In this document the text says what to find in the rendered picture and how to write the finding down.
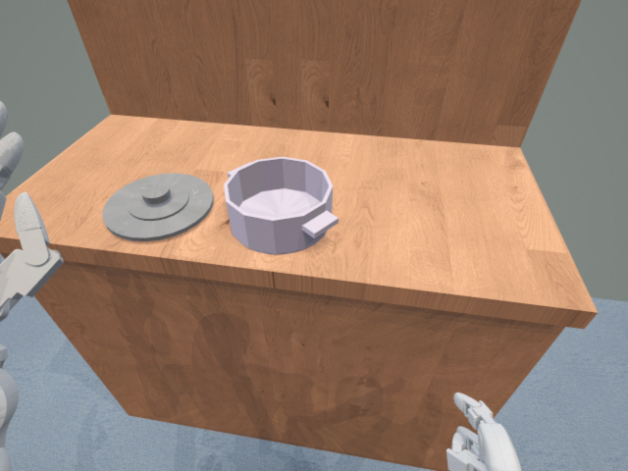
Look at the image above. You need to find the knob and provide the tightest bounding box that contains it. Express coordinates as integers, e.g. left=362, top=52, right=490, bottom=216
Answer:
left=141, top=183, right=171, bottom=204

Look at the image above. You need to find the lid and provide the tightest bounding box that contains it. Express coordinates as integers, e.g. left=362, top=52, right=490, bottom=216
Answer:
left=102, top=173, right=214, bottom=241

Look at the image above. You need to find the pot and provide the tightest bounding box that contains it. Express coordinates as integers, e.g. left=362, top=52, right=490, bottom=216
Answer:
left=224, top=157, right=339, bottom=254

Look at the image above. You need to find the robot right hand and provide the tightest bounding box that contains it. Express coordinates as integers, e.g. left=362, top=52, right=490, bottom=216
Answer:
left=446, top=392, right=521, bottom=471

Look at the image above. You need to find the table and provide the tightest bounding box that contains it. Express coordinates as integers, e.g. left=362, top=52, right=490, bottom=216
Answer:
left=0, top=0, right=598, bottom=471

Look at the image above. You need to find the robot left hand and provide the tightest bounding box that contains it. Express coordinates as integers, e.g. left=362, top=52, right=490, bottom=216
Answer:
left=0, top=101, right=64, bottom=322

